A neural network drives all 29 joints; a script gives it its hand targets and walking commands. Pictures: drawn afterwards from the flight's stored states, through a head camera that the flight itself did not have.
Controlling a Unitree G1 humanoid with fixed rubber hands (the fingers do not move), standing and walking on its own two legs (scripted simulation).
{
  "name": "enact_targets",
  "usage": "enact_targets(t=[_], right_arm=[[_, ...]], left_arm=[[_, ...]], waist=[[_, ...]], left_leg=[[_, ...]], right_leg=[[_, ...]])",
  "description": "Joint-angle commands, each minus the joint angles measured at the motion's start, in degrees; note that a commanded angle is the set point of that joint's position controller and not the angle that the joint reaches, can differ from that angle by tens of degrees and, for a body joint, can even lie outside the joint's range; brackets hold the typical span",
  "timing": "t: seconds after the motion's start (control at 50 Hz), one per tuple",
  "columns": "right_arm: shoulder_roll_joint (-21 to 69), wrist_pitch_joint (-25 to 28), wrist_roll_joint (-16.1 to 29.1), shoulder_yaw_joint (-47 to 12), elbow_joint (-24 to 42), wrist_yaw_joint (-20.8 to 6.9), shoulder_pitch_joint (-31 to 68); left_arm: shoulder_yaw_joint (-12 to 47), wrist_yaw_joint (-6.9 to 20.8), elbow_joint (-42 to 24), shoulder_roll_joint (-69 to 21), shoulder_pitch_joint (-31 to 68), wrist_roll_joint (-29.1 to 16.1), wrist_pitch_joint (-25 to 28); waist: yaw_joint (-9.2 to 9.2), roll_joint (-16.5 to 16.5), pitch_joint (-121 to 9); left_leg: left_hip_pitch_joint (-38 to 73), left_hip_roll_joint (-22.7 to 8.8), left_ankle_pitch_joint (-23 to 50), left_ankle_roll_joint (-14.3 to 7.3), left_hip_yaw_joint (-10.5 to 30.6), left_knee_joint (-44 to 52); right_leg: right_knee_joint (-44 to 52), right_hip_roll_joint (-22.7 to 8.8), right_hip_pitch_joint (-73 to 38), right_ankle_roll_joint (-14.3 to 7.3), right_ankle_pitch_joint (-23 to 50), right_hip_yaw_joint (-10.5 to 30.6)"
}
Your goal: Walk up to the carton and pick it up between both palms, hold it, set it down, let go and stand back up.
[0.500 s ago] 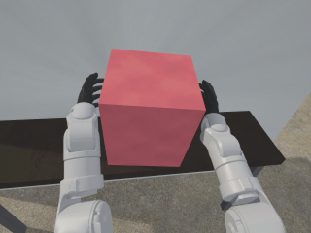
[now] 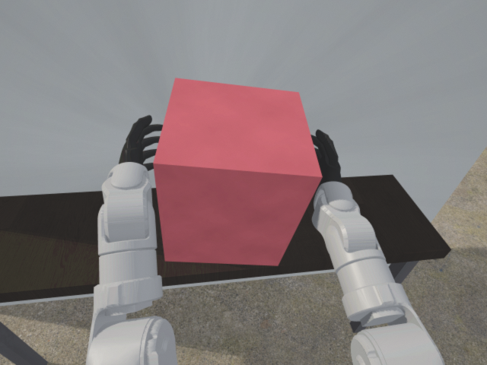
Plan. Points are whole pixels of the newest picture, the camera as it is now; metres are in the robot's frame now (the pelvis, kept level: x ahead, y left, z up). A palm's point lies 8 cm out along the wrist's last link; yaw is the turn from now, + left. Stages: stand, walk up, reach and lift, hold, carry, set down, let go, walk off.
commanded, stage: hold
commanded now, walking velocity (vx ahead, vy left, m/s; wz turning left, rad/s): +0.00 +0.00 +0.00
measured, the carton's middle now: (230, 178) +0.39 +0.02 +0.13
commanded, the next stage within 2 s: set down in 0.22 s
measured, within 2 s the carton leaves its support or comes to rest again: neither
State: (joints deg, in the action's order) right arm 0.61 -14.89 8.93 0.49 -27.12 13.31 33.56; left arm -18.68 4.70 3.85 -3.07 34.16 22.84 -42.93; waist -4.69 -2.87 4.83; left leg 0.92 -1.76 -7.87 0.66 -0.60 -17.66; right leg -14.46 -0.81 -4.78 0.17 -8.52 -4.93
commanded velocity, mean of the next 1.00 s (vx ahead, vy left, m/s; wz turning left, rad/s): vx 0.00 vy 0.00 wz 0.00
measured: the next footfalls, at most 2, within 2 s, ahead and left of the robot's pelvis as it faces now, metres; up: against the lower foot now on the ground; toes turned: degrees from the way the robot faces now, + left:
none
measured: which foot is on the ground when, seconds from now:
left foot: down 0.00-1.00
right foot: down 0.00-1.00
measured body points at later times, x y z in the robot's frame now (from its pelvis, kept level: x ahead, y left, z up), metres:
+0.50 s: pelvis +0.01 -0.01 +0.00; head -0.04 +0.02 +0.45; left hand +0.37 +0.16 +0.20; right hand +0.37 -0.14 +0.19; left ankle +0.04 +0.13 -0.75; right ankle +0.01 -0.12 -0.75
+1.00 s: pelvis +0.04 -0.01 +0.00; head +0.03 +0.03 +0.45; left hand +0.42 +0.15 +0.14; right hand +0.41 -0.15 +0.14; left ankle +0.04 +0.13 -0.75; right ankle +0.01 -0.12 -0.75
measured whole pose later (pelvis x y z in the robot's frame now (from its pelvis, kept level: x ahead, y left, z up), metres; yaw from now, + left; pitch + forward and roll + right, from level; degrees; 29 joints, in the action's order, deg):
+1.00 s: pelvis +0.04 -0.01 +0.00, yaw +0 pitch -5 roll -1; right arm 1.1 10.6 2.8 4.1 -32.7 10.6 28.0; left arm -14.7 1.2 10.3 -4.1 27.6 18.2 -21.2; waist -2.8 -3.4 4.2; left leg -2.5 -2.5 -11.0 1.6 0.0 -19.0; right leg -12.3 0.0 -3.2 -0.1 -9.9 -5.6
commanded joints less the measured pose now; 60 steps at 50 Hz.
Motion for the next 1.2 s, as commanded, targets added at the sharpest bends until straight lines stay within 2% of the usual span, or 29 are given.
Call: enact_targets(t=[0.0, 0.1, 0.2, 0.28, 0.34, 0.38, 0.42, 0.5, 0.56, 0.64, 0.7, 0.76, 0.82, 0.88, 0.98, 1.04, 1.06, 1.08, 1.12, 1.18], right_arm=[[27.26, 5.75, 3.89, -21.42, 22.17, -6.92, 48.24], [26.95, 5.27, 3.11, -20.57, 18.76, -6.93, 45.72], [26.27, 4.03, 2.07, -18.0, 13.88, -7.22, 42.66], [27.07, 5.71, 2.8, -18.81, 18.21, -6.71, 45.82], [27.98, 8.98, 3.04, -20.89, 24.02, -6.23, 49.23], [28.05, 11.64, 1.77, -21.26, 25.66, -6.34, 50.02], [27.35, 13.96, -1.2, -19.44, 23.33, -7.1, 49.12], [25.15, 16.35, -8.0, -12.2, 11.77, -9.21, 41.43], [23.47, 17.16, -10.17, -8.5, 6.5, -10.16, 37.47], [21.81, 19.93, -10.83, -7.89, 5.44, -10.19, 36.76], [21.7, 24.0, -10.28, -10.83, 8.28, -9.77, 37.75], [24.04, 28.93, -8.93, -15.85, 12.21, -9.87, 39.09], [26.7, 31.28, -8.53, -18.69, 13.94, -10.04, 38.4], [26.44, 30.58, -8.22, -20.21, 12.21, -9.39, 35.84], [25.24, 25.74, -7.11, -21.03, 4.66, -7.66, 30.04], [24.69, 23.59, -7.0, -19.6, 3.1, -7.42, 29.7], [24.72, 23.47, -7.07, -19.27, 3.43, -7.45, 30.43], [24.34, 23.51, -7.13, -17.99, 4.32, -7.88, 32.89], [24.57, 24.52, -7.29, -17.68, 5.93, -8.38, 34.16], [24.93, 27.21, -8.31, -15.61, 6.63, -8.79, 37.53]], left_arm=[[28.83, 6.86, -6.1, -28.72, 32.18, -11.24, 4.29], [28.49, 6.06, -5.34, -27.66, 32.08, -10.6, 4.21], [24.41, 7.33, -2.38, -26.07, 30.25, -7.61, 2.49], [25.23, 8.51, -3.8, -26.68, 30.77, -8.44, 3.13], [28.18, 8.81, -6.44, -28.03, 31.81, -10.76, 5.9], [29.29, 8.75, -6.43, -28.5, 32.11, -11.7, 8.56], [28.3, 8.6, -2.54, -28.17, 31.49, -10.95, 11.07], [21.2, 9.11, 7.51, -25.64, 27.08, -5.85, 13.42], [16.36, 10.48, 9.58, -24.08, 25.46, -2.98, 13.49], [16.73, 11.04, 8.21, -24.44, 24.86, -2.87, 14.4], [22.35, 9.69, 4.22, -27.09, 25.84, -5.42, 17.5], [30.26, 6.72, -2.06, -30.51, 29.76, -9.17, 23.87], [35.83, 3.18, -6.43, -31.49, 32.89, -11.77, 28.83], [36.06, 1.84, -4.74, -30.15, 29.6, -11.04, 28.98], [26.14, 4.5, 3.86, -25.87, 18.88, -6.69, 22.92], [21.24, 6.38, 5.68, -24.48, 17.86, -5.51, 20.23], [20.6, 6.84, 5.72, -24.49, 18.43, -5.42, 19.87], [19.41, 7.44, 9.21, -23.82, 18.52, -3.49, 19.68], [20.3, 7.66, 8.13, -24.93, 20.04, -3.97, 20.84], [24.71, 6.19, 5.68, -27.64, 27.01, -6.33, 24.0]], waist=[[-0.06, 3.65, -25.42], [-0.22, 4.48, -23.28], [-0.13, 3.93, -16.57], [-0.49, 3.4, -20.54], [-0.66, 3.61, -27.11], [-0.31, 3.86, -29.31], [0.43, 3.57, -27.19], [2.01, 2.11, -13.35], [2.44, 1.77, -8.47], [2.04, 2.06, -10.26], [1.29, 3.31, -19.48], [0.31, 5.4, -33.11], [-0.08, 7.41, -40.29], [0.81, 7.01, -36.5], [3.56, 1.03, -21.39], [4.41, -1.05, -16.98], [4.46, -1.22, -16.64], [4.96, -2.27, -13.04], [5.31, -1.07, -16.26], [3.7, 1.88, -23.95]], left_leg=[[9.09, 3.0, 14.58, 0.14, -2.54, -1.2], [8.51, 3.17, 12.23, 0.0, -2.67, -0.66], [4.57, 3.23, 6.5, -0.86, -3.4, 2.33], [5.94, 3.73, 10.43, -0.67, -3.59, 0.63], [8.33, 4.1, 15.5, -0.16, -3.26, -1.85], [8.59, 4.08, 15.61, -0.1, -3.2, -2.21], [7.03, 3.8, 10.96, -0.57, -3.52, -0.85], [0.73, 2.72, -4.37, -2.53, -4.55, 5.06], [-1.81, 2.63, -6.48, -3.09, -5.2, 6.86], [0.58, 2.47, -0.28, -1.91, -5.76, 5.49], [8.06, 2.32, 14.08, 1.15, -5.57, 0.86], [16.54, 1.73, 32.68, 4.18, -4.09, -4.24], [19.6, 1.26, 42.92, 5.03, -2.53, -6.99], [15.51, 1.87, 41.08, 3.98, -1.61, -7.03], [2.18, 3.37, 19.94, 0.03, -2.54, -0.29], [-0.86, 3.44, 12.78, -0.99, -3.71, 2.74], [-1.48, 3.44, 11.99, -1.05, -4.03, 3.08], [-2.91, 3.2, 12.71, -1.59, -4.28, 2.87], [-0.99, 3.21, 16.42, -0.89, -4.85, 2.0], [4.36, 2.67, 21.7, 1.35, -4.46, -0.39]], right_leg=[[1.03, 4.08, -0.27, 0.77, 7.72, -2.08], [1.3, 3.49, 0.94, 1.1, 6.11, -1.87], [2.08, 2.58, -0.28, 1.48, 2.7, -1.58], [1.2, 2.68, -3.13, 1.99, 8.54, -1.84], [-0.24, 2.87, -5.0, 2.34, 15.53, -2.21], [-0.74, 2.76, -5.07, 2.31, 17.07, -2.48], [-0.31, 2.5, -3.67, 2.01, 13.89, -2.86], [2.18, 1.52, 1.08, 1.54, -1.78, -3.55], [2.86, 1.23, 0.44, 1.23, -6.28, -3.34], [2.62, 1.64, -1.13, 1.24, -1.9, -4.24], [1.4, 2.98, -2.35, 0.95, 8.36, -5.45], [-0.32, 4.29, -2.96, 0.48, 21.65, -5.54], [-1.16, 4.65, -1.07, 0.23, 27.69, -4.84], [-1.62, 3.76, -3.17, 0.49, 30.9, -3.83], [-2.67, 0.75, -10.28, 3.55, 34.11, -1.35], [-2.32, 0.23, -11.12, 4.47, 31.91, -0.84], [-2.24, 0.22, -11.33, 4.45, 31.36, -0.91], [-1.47, 0.38, -13.42, 4.5, 27.26, -1.19], [-1.45, 1.08, -13.18, 4.05, 27.32, -1.75], [-0.89, 2.15, -8.42, 2.59, 24.92, -3.0]])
